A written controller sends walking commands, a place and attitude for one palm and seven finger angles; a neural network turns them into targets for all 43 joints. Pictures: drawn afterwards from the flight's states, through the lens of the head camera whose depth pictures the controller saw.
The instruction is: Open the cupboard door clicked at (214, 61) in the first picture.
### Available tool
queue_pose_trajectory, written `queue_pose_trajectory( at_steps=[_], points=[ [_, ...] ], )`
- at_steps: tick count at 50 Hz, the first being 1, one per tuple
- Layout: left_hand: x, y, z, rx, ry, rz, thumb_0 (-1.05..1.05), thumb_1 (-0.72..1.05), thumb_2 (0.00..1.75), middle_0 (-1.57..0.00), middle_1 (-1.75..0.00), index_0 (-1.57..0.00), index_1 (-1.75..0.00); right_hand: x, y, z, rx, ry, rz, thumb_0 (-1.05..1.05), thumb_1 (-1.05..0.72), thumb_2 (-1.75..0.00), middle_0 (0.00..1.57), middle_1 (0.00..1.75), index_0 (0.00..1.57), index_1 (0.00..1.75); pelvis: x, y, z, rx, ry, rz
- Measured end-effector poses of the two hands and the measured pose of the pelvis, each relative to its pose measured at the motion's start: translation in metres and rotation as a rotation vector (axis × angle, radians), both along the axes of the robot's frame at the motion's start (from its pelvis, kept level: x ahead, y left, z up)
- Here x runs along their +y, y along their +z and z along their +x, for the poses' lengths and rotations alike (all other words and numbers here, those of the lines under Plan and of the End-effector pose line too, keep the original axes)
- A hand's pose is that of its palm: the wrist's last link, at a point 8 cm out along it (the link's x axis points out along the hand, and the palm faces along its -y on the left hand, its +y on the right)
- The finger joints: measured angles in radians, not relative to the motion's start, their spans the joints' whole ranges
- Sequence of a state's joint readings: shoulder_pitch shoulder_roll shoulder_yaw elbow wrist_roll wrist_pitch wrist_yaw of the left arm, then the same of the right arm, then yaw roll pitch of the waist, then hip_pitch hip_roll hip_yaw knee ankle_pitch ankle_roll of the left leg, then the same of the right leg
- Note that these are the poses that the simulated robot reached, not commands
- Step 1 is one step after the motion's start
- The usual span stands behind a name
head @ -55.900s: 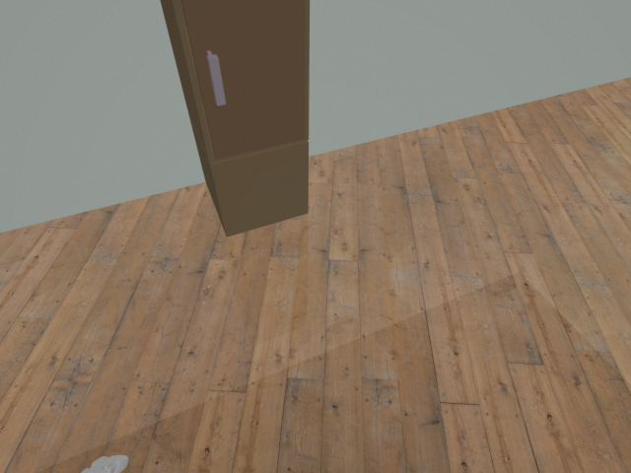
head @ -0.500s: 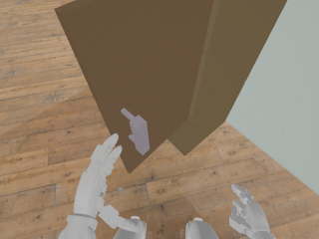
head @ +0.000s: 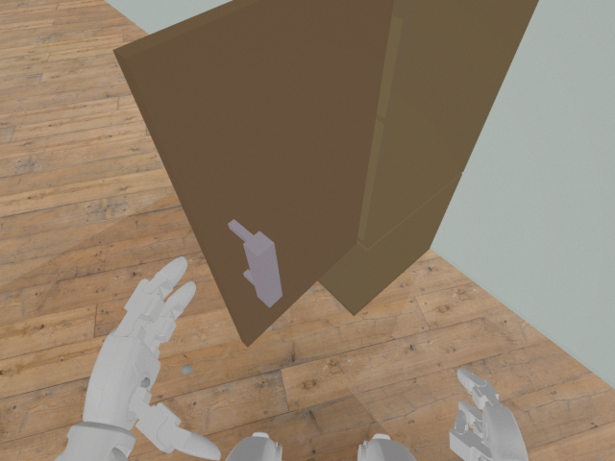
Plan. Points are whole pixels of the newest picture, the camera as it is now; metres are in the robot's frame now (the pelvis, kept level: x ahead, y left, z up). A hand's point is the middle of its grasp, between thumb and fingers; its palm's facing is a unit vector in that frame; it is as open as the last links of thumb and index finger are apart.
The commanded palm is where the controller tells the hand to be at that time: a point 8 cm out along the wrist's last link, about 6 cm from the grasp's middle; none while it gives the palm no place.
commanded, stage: draw the hand back to the body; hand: left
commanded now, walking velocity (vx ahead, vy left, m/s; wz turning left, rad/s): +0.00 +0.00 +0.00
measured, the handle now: (254, 263) +0.37 +0.10 +0.04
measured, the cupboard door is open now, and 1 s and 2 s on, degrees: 95 95 95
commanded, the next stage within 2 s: step back with the hand held close in 1.36 s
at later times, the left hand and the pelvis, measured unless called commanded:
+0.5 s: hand (80, 348) +0.21 +0.22 +0.14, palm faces +0.16 -0.93 -0.33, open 14.7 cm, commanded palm +0.17 +0.27 +0.18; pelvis +0.02 +0.03 +0.06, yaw +0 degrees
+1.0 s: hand out of the picture +0.22 +0.29 +0.25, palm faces +0.45 -0.79 -0.41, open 8.9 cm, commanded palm +0.17 +0.32 +0.26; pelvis +0.03 +0.03 +0.09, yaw -1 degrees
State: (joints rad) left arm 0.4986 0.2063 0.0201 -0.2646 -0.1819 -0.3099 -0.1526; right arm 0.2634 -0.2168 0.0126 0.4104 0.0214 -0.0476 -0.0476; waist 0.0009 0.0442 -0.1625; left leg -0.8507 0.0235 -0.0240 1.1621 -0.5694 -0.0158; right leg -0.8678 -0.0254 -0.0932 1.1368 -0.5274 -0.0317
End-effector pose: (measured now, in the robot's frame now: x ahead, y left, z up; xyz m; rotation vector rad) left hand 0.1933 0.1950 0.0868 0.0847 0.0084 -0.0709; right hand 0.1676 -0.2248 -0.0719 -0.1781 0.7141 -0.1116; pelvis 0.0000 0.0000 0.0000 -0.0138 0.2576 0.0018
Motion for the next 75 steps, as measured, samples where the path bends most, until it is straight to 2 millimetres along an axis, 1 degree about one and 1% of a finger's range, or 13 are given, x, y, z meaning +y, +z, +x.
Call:
queue_pose_trajectory(
  at_steps=[9,15,19,27,31,35,43,52,55,60,63,71,75],
  points=[
    [0.026,0.017,-0.009,0.04,0.027,-0.023,-0.01,-0.5,0.3,-0.15,-0.3,-0.15,-0.3,0.003,0.033,0.007,-0.061,0.014,-0.032,0.01,-0.91,-0.9,0.2,0.3,0.2,0.3,0.006,0.02,0.005,-0.052,0.006,-0.01],
    [0.043,0.04,-0.008,-0.014,0.021,-0.012,-0.01,-0.47,0.32,-0.15,-0.3,-0.15,-0.3,0.008,0.049,0.014,-0.1,0.014,-0.043,0.01,-0.91,-0.9,0.2,0.3,0.2,0.3,0.012,0.029,0.011,-0.086,0.011,-0.022],
    [0.052,0.058,-0.007,0.029,0.124,0.132,-0.01,-0.39,0.35,-0.15,-0.3,-0.15,-0.3,0.016,0.059,0.019,-0.102,0.0,-0.045,0.01,-0.91,-0.9,0.2,0.3,0.2,0.3,0.017,0.04,0.017,-0.111,0.0,-0.015],
    [0.076,0.084,-0.016,0.091,0.298,0.271,-0.01,-0.16,0.45,-0.16,-0.3,-0.16,-0.3,0.038,0.068,0.024,-0.088,0.017,-0.019,0.01,-0.9,-0.9,0.2,0.3,0.2,0.3,0.027,0.06,0.024,-0.174,-0.005,-0.011],
    [0.091,0.101,-0.016,0.053,0.365,0.306,-0.01,-0.02,0.51,-0.17,-0.3,-0.17,-0.3,0.046,0.071,0.026,-0.081,0.046,-0.014,0.01,-0.9,-0.9,0.2,0.3,0.2,0.3,0.03,0.067,0.028,-0.206,-0.002,-0.009],
    [0.099,0.121,-0.013,-0.01,0.406,0.32,0.0,0.11,0.56,-0.17,-0.3,-0.17,-0.3,0.05,0.076,0.03,-0.085,0.068,-0.013,0.01,-0.9,-0.9,0.2,0.3,0.2,0.3,0.032,0.074,0.03,-0.237,-0.002,-0.007],
    [0.114,0.154,-0.009,-0.109,0.448,0.359,0.0,0.39,0.68,-0.19,-0.3,-0.18,-0.3,0.046,0.087,0.037,-0.101,0.077,-0.017,0.01,-0.9,-0.9,0.2,0.3,0.2,0.3,0.03,0.084,0.033,-0.282,-0.013,-0.003],
    [0.128,0.186,-0.014,-0.212,0.527,0.401,0.01,0.7,0.82,-0.2,-0.31,-0.2,-0.3,0.033,0.092,0.04,-0.093,0.082,-0.034,0.01,-0.9,-0.9,0.2,0.3,0.2,0.3,0.024,0.09,0.03,-0.311,-0.016,-0.001],
    [0.127,0.186,-0.016,-0.209,0.536,0.392,0.01,0.77,0.85,-0.2,-0.3,-0.2,-0.3,0.029,0.091,0.038,-0.082,0.079,-0.031,0.01,-0.9,-0.9,0.2,0.3,0.2,0.3,0.021,0.091,0.028,-0.316,-0.018,0.0],
    [0.117,0.171,-0.016,-0.145,0.517,0.36,0.01,0.85,0.88,-0.2,-0.3,-0.2,-0.3,0.022,0.088,0.033,-0.058,0.069,-0.033,0.01,-0.9,-0.9,0.2,0.3,0.2,0.3,0.017,0.092,0.026,-0.32,-0.02,0.001],
    [0.112,0.167,-0.018,-0.131,0.505,0.357,0.01,0.87,0.89,-0.2,-0.3,-0.2,-0.3,0.019,0.088,0.03,-0.051,0.063,-0.037,0.01,-0.9,-0.9,0.2,0.3,0.2,0.3,0.014,0.093,0.026,-0.324,-0.021,0.002],
    [0.108,0.183,-0.021,-0.191,0.51,0.385,0.02,0.89,0.9,-0.21,-0.31,-0.21,-0.31,0.014,0.087,0.027,-0.066,0.056,-0.029,0.01,-0.9,-0.9,0.2,0.3,0.2,0.3,0.009,0.094,0.024,-0.339,-0.021,0.001],
    [0.106,0.183,-0.02,-0.189,0.51,0.383,0.01,0.89,0.9,-0.21,-0.31,-0.21,-0.31,0.013,0.087,0.027,-0.067,0.054,-0.021,0.01,-0.9,-0.9,0.2,0.3,0.2,0.3,0.007,0.094,0.022,-0.341,-0.023,0.002]
  ],
)
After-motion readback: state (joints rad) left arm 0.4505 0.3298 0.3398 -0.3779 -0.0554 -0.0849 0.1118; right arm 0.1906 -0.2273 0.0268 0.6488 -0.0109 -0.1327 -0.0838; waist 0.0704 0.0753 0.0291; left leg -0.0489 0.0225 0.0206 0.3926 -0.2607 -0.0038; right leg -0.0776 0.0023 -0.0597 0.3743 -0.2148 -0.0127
